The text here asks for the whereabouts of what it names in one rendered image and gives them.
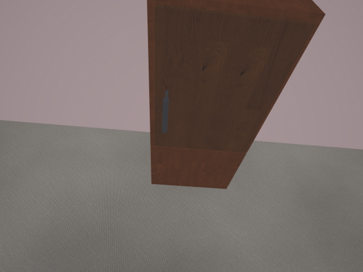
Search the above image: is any handle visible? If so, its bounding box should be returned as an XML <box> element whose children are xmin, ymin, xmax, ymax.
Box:
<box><xmin>162</xmin><ymin>90</ymin><xmax>169</xmax><ymax>133</ymax></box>

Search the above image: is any cupboard door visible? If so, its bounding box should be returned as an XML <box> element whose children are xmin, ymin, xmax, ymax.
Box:
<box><xmin>155</xmin><ymin>4</ymin><xmax>315</xmax><ymax>153</ymax></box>

